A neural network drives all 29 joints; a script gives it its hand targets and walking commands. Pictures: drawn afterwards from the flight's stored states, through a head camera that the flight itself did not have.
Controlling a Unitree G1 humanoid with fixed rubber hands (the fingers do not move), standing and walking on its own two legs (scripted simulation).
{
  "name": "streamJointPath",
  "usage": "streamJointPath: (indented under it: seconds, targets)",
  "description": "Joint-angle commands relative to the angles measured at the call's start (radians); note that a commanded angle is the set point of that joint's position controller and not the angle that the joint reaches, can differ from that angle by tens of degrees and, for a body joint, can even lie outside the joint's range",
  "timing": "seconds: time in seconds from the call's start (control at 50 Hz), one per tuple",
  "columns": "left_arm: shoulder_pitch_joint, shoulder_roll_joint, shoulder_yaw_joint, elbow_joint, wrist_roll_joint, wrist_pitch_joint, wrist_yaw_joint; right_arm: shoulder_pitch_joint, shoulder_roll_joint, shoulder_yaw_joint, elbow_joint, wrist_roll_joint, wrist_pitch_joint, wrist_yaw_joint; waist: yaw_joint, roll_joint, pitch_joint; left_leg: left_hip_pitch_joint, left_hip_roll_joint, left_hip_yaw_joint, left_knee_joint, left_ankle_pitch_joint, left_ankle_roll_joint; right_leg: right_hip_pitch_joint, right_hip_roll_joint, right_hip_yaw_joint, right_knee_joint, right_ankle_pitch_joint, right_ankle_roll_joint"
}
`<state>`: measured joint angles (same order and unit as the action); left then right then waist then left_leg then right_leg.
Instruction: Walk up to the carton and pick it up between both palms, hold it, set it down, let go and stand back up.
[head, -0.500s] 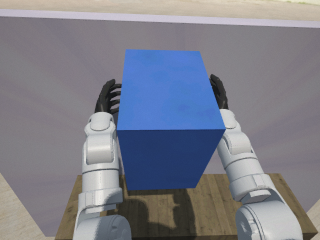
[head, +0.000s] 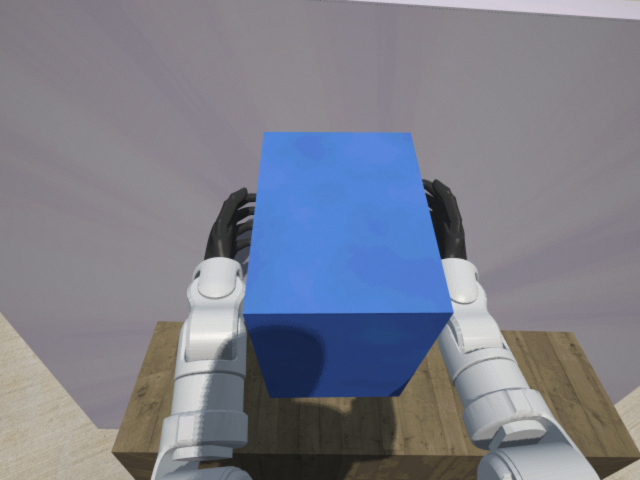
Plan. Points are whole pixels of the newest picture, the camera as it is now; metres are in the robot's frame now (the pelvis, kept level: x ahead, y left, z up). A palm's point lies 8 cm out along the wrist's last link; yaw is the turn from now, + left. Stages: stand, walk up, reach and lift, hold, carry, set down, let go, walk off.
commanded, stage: set down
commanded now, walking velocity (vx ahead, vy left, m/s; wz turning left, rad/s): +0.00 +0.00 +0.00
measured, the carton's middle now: (336, 273) +0.35 +0.01 +0.10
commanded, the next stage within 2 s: none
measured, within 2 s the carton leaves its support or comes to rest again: neither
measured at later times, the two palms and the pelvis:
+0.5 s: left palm (228, 273) +0.36 +0.14 +0.10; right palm (438, 266) +0.36 -0.12 +0.11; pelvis +0.00 +0.00 +0.00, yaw -1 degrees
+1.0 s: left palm (231, 302) +0.35 +0.14 +0.04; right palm (426, 282) +0.37 -0.12 +0.07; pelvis +0.00 +0.00 +0.00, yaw -1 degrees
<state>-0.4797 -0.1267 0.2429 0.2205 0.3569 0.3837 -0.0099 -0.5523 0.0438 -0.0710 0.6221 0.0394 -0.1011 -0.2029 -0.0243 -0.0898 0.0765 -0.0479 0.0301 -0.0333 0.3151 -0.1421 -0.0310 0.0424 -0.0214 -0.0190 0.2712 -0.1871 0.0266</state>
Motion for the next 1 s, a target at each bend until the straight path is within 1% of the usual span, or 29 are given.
streamJointPath:
  seconds: [0.0,0.04,0.06,0.08,0.12,0.14,0.16,0.22,0.3,0.34,0.38,0.4,0.44,0.46,0.5,0.56,0.58,0.64,0.66,0.68,0.7,0.72,0.78,0.84,0.88,0.9,0.92,0.96,0.98]
  targets:
    - [-0.544,-0.523,-0.408,-0.053,-0.063,-0.074,-0.163,-0.599,0.502,0.405,-0.181,-0.041,-0.074,0.109,0.015,0.066,-0.385,0.192,-0.053,0.113,-0.008,0.288,0.007,0.059,0.042,-0.096,-0.014,0.3,0.031]
    - [-0.542,-0.527,-0.409,-0.059,-0.058,-0.074,-0.168,-0.587,0.495,0.389,-0.162,-0.049,-0.078,0.109,0.002,0.068,-0.353,0.198,-0.05,0.11,-0.014,0.292,0.003,0.054,0.05,-0.105,-0.024,0.286,0.029]
    - [-0.551,-0.529,-0.407,-0.064,-0.059,-0.078,-0.168,-0.585,0.497,0.384,-0.162,-0.049,-0.083,0.109,0.003,0.074,-0.355,0.199,-0.051,0.113,-0.013,0.291,0.0,0.055,0.05,-0.105,-0.027,0.279,0.028]
    - [-0.564,-0.532,-0.42,-0.074,-0.061,-0.083,-0.167,-0.59,0.499,0.381,-0.161,-0.047,-0.087,0.11,-0.007,0.082,-0.353,0.201,-0.051,0.114,-0.016,0.291,-0.004,0.048,0.052,-0.108,-0.03,0.273,0.026]
    - [-0.571,-0.533,-0.411,-0.051,-0.06,-0.084,-0.167,-0.605,0.501,0.358,-0.156,-0.051,-0.092,0.112,-0.004,0.092,-0.332,0.188,-0.05,0.121,-0.021,0.253,-0.002,0.027,0.049,-0.106,-0.039,0.228,0.024]
    - [-0.587,-0.542,-0.418,-0.058,-0.058,-0.087,-0.167,-0.601,0.506,0.351,-0.145,-0.056,-0.094,0.111,-0.009,0.097,-0.327,0.182,-0.052,0.124,-0.026,0.241,-0.003,0.025,0.048,-0.105,-0.04,0.213,0.022]
    - [-0.584,-0.541,-0.411,-0.046,-0.056,-0.09,-0.167,-0.603,0.5,0.343,-0.14,-0.063,-0.096,0.113,-0.004,0.096,-0.32,0.179,-0.051,0.125,-0.031,0.228,-0.002,0.018,0.047,-0.105,-0.043,0.196,0.021]
    - [-0.596,-0.553,-0.409,-0.022,-0.055,-0.11,-0.164,-0.617,0.509,0.318,-0.139,-0.085,-0.112,0.117,-0.011,0.101,-0.34,0.169,-0.053,0.13,-0.032,0.216,-0.004,0.007,0.045,-0.105,-0.043,0.183,0.019]
    - [-0.608,-0.563,-0.397,0.002,-0.049,-0.151,-0.151,-0.609,0.526,0.306,-0.113,-0.107,-0.135,0.127,0.006,0.1,-0.395,0.171,-0.05,0.132,-0.029,0.251,-0.006,0.0,0.049,-0.104,-0.039,0.205,0.016]
    - [-0.614,-0.565,-0.387,0.03,-0.047,-0.172,-0.146,-0.601,0.534,0.294,-0.089,-0.125,-0.145,0.129,0.006,0.096,-0.416,0.167,-0.049,0.132,-0.028,0.26,-0.005,-0.001,0.05,-0.102,-0.039,0.222,0.016]
    - [-0.606,-0.57,-0.374,0.053,-0.039,-0.192,-0.141,-0.6,0.542,0.284,-0.068,-0.138,-0.159,0.134,0.017,0.1,-0.429,0.165,-0.047,0.134,-0.028,0.272,-0.005,-0.004,0.05,-0.101,-0.038,0.229,0.014]
    - [-0.604,-0.566,-0.362,0.066,-0.035,-0.202,-0.139,-0.592,0.544,0.277,-0.05,-0.146,-0.163,0.136,0.024,0.095,-0.428,0.163,-0.046,0.135,-0.029,0.271,-0.003,-0.007,0.05,-0.101,-0.038,0.228,0.014]
    - [-0.596,-0.568,-0.345,0.095,-0.028,-0.223,-0.136,-0.586,0.55,0.262,-0.027,-0.163,-0.173,0.141,0.026,0.084,-0.437,0.157,-0.044,0.133,-0.033,0.271,-0.002,-0.008,0.051,-0.099,-0.043,0.228,0.012]
    - [-0.595,-0.569,-0.337,0.111,-0.022,-0.232,-0.135,-0.593,0.553,0.26,-0.027,-0.169,-0.18,0.142,0.035,0.087,-0.448,0.154,-0.043,0.134,-0.033,0.273,0.0,-0.007,0.05,-0.101,-0.044,0.234,0.013]
    - [-0.588,-0.567,-0.331,0.118,-0.016,-0.253,-0.132,-0.578,0.558,0.259,-0.003,-0.178,-0.193,0.145,0.041,0.08,-0.455,0.158,-0.041,0.136,-0.029,0.304,0.0,-0.005,0.051,-0.099,-0.041,0.269,0.011]
    - [-0.585,-0.572,-0.336,0.126,-0.018,-0.289,-0.123,-0.572,0.562,0.254,0.017,-0.187,-0.215,0.145,0.039,0.089,-0.484,0.163,-0.04,0.133,-0.017,0.365,-0.008,0.002,0.055,-0.1,-0.037,0.328,0.008]
    - [-0.591,-0.574,-0.333,0.137,-0.017,-0.299,-0.121,-0.568,0.565,0.248,0.028,-0.191,-0.22,0.145,0.036,0.098,-0.482,0.159,-0.039,0.135,-0.016,0.362,-0.009,-0.004,0.055,-0.099,-0.039,0.322,0.008]
    - [-0.596,-0.576,-0.33,0.154,-0.015,-0.332,-0.114,-0.56,0.583,0.24,0.055,-0.203,-0.229,0.145,0.045,0.095,-0.488,0.142,-0.04,0.135,-0.022,0.35,-0.007,-0.004,0.051,-0.088,-0.042,0.325,0.009]
    - [-0.591,-0.577,-0.328,0.158,-0.015,-0.342,-0.111,-0.553,0.591,0.24,0.065,-0.21,-0.233,0.145,0.046,0.089,-0.487,0.137,-0.04,0.136,-0.021,0.356,-0.005,-0.002,0.049,-0.089,-0.038,0.343,0.01]
    - [-0.597,-0.582,-0.329,0.162,-0.015,-0.355,-0.109,-0.548,0.596,0.23,0.076,-0.212,-0.237,0.146,0.043,0.097,-0.497,0.133,-0.041,0.137,-0.022,0.359,-0.008,-0.002,0.05,-0.087,-0.039,0.344,0.009]
    - [-0.596,-0.579,-0.323,0.162,-0.015,-0.366,-0.107,-0.542,0.601,0.23,0.087,-0.216,-0.241,0.146,0.049,0.095,-0.494,0.128,-0.042,0.137,-0.02,0.364,-0.007,0.001,0.048,-0.082,-0.038,0.356,0.01]
    - [-0.602,-0.582,-0.327,0.169,-0.016,-0.377,-0.105,-0.54,0.603,0.225,0.092,-0.223,-0.245,0.145,0.045,0.102,-0.502,0.123,-0.043,0.139,-0.022,0.366,-0.009,-0.005,0.047,-0.085,-0.036,0.361,0.012]
    - [-0.599,-0.583,-0.32,0.191,-0.014,-0.412,-0.099,-0.523,0.613,0.216,0.124,-0.241,-0.256,0.144,0.047,0.093,-0.509,0.108,-0.042,0.137,-0.022,0.364,-0.005,-0.009,0.045,-0.077,-0.031,0.38,0.014]
    - [-0.606,-0.587,-0.311,0.216,-0.013,-0.444,-0.093,-0.511,0.628,0.194,0.166,-0.263,-0.263,0.147,0.041,0.092,-0.512,0.096,-0.039,0.137,-0.026,0.348,-0.005,-0.015,0.046,-0.075,-0.032,0.37,0.014]
    - [-0.604,-0.591,-0.308,0.23,-0.017,-0.465,-0.086,-0.505,0.631,0.18,0.182,-0.276,-0.271,0.149,0.045,0.091,-0.515,0.086,-0.04,0.137,-0.026,0.347,-0.006,-0.026,0.048,-0.075,-0.034,0.364,0.013]
    - [-0.602,-0.59,-0.299,0.248,-0.011,-0.475,-0.083,-0.504,0.637,0.178,0.187,-0.28,-0.274,0.15,0.054,0.096,-0.515,0.077,-0.039,0.138,-0.027,0.342,-0.006,-0.022,0.046,-0.071,-0.033,0.357,0.012]
    - [-0.607,-0.591,-0.297,0.256,-0.011,-0.487,-0.08,-0.502,0.641,0.17,0.201,-0.289,-0.277,0.152,0.048,0.088,-0.518,0.075,-0.038,0.139,-0.029,0.337,-0.004,-0.027,0.047,-0.07,-0.033,0.358,0.012]
    - [-0.605,-0.59,-0.288,0.277,-0.008,-0.51,-0.073,-0.497,0.646,0.16,0.218,-0.301,-0.282,0.156,0.057,0.083,-0.523,0.058,-0.035,0.141,-0.031,0.329,-0.003,-0.028,0.047,-0.065,-0.031,0.352,0.011]
    - [-0.619,-0.59,-0.283,0.286,-0.009,-0.521,-0.07,-0.497,0.651,0.15,0.233,-0.311,-0.283,0.158,0.055,0.086,-0.528,0.051,-0.035,0.141,-0.032,0.316,-0.002,-0.032,0.046,-0.064,-0.032,0.341,0.01]
